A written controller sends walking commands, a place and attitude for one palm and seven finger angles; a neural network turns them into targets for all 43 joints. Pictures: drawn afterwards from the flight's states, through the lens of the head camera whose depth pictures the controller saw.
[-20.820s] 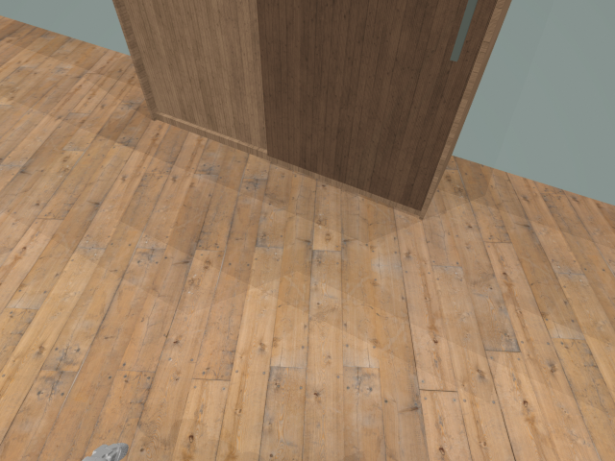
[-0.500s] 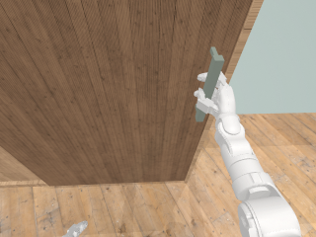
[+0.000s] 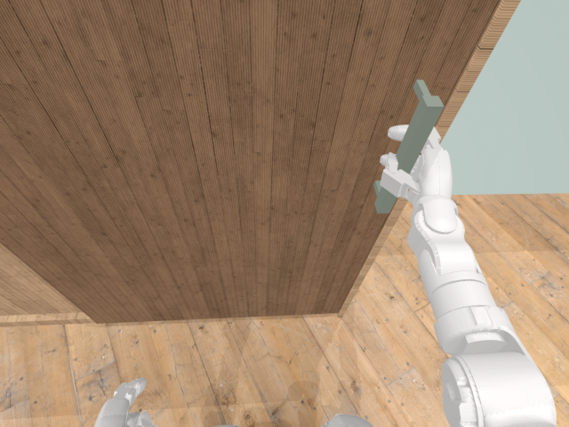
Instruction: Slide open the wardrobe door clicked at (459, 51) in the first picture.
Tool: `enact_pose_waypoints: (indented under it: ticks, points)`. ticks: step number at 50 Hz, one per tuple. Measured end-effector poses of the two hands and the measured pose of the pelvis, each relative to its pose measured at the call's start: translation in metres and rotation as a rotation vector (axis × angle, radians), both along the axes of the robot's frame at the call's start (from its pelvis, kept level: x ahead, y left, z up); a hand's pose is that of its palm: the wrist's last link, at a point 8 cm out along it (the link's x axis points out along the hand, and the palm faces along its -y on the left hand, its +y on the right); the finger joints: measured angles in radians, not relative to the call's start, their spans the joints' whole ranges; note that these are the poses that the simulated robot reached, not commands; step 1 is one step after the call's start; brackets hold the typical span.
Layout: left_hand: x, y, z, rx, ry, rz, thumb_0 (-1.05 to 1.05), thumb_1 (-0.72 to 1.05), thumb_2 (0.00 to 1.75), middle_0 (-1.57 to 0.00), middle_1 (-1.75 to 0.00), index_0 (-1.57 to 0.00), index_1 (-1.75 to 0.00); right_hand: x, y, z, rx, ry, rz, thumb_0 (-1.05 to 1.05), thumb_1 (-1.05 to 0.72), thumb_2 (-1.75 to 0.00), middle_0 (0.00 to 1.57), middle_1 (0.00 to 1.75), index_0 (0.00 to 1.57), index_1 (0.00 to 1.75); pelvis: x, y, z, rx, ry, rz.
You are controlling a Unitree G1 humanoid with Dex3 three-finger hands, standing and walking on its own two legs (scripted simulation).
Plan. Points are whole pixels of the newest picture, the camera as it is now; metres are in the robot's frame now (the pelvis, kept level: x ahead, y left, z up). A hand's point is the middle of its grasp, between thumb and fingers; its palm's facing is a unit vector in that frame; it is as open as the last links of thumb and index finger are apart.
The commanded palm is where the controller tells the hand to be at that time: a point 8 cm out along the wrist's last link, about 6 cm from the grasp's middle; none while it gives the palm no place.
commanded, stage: step sideways, sliding the door along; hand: right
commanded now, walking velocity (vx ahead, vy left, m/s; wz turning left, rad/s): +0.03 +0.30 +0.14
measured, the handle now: (399, 154) +0.49 -0.16 +0.10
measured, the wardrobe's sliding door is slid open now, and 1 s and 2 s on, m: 0.00 0.17 0.37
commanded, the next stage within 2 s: none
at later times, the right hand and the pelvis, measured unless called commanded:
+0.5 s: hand (355, 173) +0.44 -0.08 +0.10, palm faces +0.24 +0.96 -0.12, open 6.2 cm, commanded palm +0.40 -0.06 +0.11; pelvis +0.05 +0.09 +0.00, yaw -2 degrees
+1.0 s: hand (272, 174) +0.43 +0.04 +0.11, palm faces +0.19 +0.98 -0.08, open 6.0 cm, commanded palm +0.39 +0.06 +0.11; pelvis +0.09 +0.18 +0.01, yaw +0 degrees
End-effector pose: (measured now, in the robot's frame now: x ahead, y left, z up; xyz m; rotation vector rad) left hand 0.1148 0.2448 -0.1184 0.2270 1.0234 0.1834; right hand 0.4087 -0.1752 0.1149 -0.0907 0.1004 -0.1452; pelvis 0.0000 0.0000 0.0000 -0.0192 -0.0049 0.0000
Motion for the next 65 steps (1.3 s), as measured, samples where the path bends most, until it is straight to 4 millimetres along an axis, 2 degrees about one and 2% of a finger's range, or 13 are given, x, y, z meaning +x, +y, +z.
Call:
enact_pose_waypoints:
  ticks: [7, 14, 19, 22, 27, 32, 35, 40, 46, 51, 55, 59, 65]
  points:
    - [0.027, 0.016, -0.002, -0.015, -0.025, -0.027, 0.01, 0.9, 0.9, -0.2, -0.3, -0.2, -0.3, 0.0, 0.002, -0.002, -0.021, -0.038, 0.006, 0.01, -0.77, -0.85, 0.29, 1.28, 0.19, 1.4, 0.007, 0.014, -0.007, 0.015, -0.026, 0.034]
    - [0.067, 0.02, -0.007, -0.125, -0.068, -0.103, 0.01, 0.9, 0.9, -0.2, -0.3, -0.2, -0.3, -0.001, 0.015, -0.003, -0.032, -0.052, -0.081, 0.01, -0.74, -0.86, 0.34, 1.26, 0.2, 1.4, 0.027, 0.059, -0.01, 0.045, -0.047, 0.016]
    - [0.1, 0.04, 0.0, -0.091, -0.111, -0.122, 0.01, 0.9, 0.89, -0.2, -0.3, -0.2, -0.3, -0.002, 0.03, -0.003, -0.031, -0.055, -0.126, 0.01, -0.74, -0.86, 0.36, 1.25, 0.19, 1.4, 0.038, 0.079, -0.003, 0.029, -0.025, -0.057]
    - [0.118, 0.053, 0.009, -0.052, -0.151, -0.128, 0.01, 0.9, 0.89, -0.2, -0.3, -0.2, -0.3, -0.003, 0.038, -0.004, -0.033, -0.066, -0.107, 0.01, -0.74, -0.86, 0.36, 1.27, 0.2, 1.4, 0.043, 0.082, -0.001, 0.039, -0.026, -0.046]
    - [0.146, 0.064, 0.023, -0.094, -0.196, -0.188, 0.01, 0.9, 0.9, -0.2, -0.3, -0.2, -0.3, -0.004, 0.057, -0.004, -0.035, -0.075, -0.107, 0.01, -0.74, -0.86, 0.37, 1.3, 0.2, 1.4, 0.056, 0.105, 0.003, 0.035, -0.039, -0.026]
    - [0.176, 0.075, 0.019, -0.17, -0.268, -0.22, 0.01, 0.9, 0.9, -0.2, -0.3, -0.2, -0.3, -0.006, 0.079, -0.005, -0.066, -0.1, -0.153, 0.01, -0.71, -0.86, 0.4, 1.31, 0.19, 1.4, 0.074, 0.138, -0.007, 0.028, -0.051, -0.035]
    - [0.189, 0.086, 0.019, -0.172, -0.282, -0.211, 0.01, 0.9, 0.9, -0.2, -0.3, -0.2, -0.3, -0.008, 0.094, -0.005, -0.069, -0.096, -0.168, 0.01, -0.72, -0.86, 0.41, 1.31, 0.17, 1.4, 0.078, 0.149, -0.003, 0.016, -0.024, -0.053]
    - [0.192, 0.103, 0.03, -0.127, -0.267, -0.194, 0.01, 0.91, 0.9, -0.2, -0.3, -0.2, -0.3, -0.01, 0.12, -0.005, -0.036, -0.092, -0.143, 0.02, -0.74, -0.84, 0.36, 1.32, 0.2, 1.4, 0.08, 0.153, 0.011, -0.007, 0.004, -0.055]
    - [0.189, 0.115, 0.034, -0.098, -0.233, -0.223, 0.01, 0.91, 0.9, -0.19, -0.3, -0.2, -0.3, -0.011, 0.147, -0.007, -0.004, -0.147, -0.041, 0.03, -0.76, -0.83, 0.38, 1.36, 0.23, 1.4, 0.085, 0.162, 0.005, 0.035, -0.022, -0.035]
    - [0.189, 0.118, 0.037, -0.157, -0.25, -0.246, 0.01, 0.9, 0.9, -0.19, -0.3, -0.2, -0.3, -0.014, 0.172, -0.006, -0.015, -0.135, -0.036, 0.03, -0.76, -0.82, 0.39, 1.38, 0.25, 1.4, 0.087, 0.185, 0.009, 0.051, -0.041, 0.01]
    - [0.193, 0.129, 0.034, -0.223, -0.295, -0.249, 0.01, 0.9, 0.9, -0.2, -0.3, -0.2, -0.3, -0.016, 0.192, -0.006, -0.044, -0.135, -0.059, 0.02, -0.75, -0.82, 0.41, 1.39, 0.24, 1.4, 0.09, 0.216, 0.003, 0.044, -0.049, 0.024]
    - [0.198, 0.155, 0.028, -0.217, -0.322, -0.24, 0.01, 0.9, 0.89, -0.2, -0.3, -0.2, -0.3, -0.018, 0.213, -0.006, -0.056, -0.136, -0.094, 0.02, -0.74, -0.83, 0.43, 1.38, 0.22, 1.4, 0.087, 0.238, -0.002, 0.034, -0.025, 0.013]
    - [0.177, 0.206, 0.04, -0.095, -0.303, -0.14, 0.01, 0.9, 0.89, -0.2, -0.3, -0.2, -0.3, -0.021, 0.241, -0.005, -0.012, -0.125, -0.032, 0.02, -0.76, -0.82, 0.36, 1.36, 0.24, 1.4, 0.074, 0.241, 0.009, 0.003, 0.001, 0.028]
